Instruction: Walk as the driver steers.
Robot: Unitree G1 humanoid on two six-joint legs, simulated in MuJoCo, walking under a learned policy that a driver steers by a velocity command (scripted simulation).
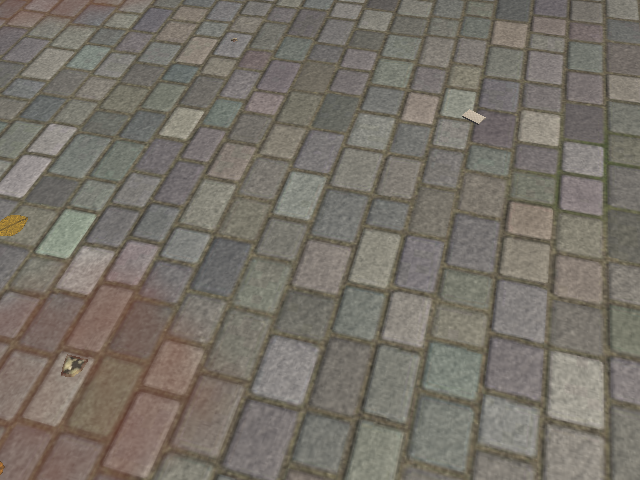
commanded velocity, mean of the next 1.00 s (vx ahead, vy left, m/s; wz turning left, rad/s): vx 0.50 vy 0.00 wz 0.53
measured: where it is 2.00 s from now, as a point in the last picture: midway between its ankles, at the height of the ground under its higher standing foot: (215, 362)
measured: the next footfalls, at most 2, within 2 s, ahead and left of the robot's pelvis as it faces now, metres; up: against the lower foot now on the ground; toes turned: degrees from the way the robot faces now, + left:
left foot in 0.40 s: +0.36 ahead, +0.17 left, +0.00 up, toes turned +16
right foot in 0.88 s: +0.70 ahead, +0.08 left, +0.00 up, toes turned +33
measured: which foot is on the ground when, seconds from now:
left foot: up 0.00-0.38, down 0.40-0.90, up 0.92-1.00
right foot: down 0.00-0.42, up 0.44-0.86, down 0.88-1.00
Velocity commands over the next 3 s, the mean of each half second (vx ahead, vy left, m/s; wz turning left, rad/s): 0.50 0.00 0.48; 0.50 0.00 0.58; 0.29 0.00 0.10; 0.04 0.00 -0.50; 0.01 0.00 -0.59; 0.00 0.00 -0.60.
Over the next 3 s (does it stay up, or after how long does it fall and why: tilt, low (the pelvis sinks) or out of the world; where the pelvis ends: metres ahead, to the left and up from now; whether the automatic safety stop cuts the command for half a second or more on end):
stays up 0.75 0.24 0.00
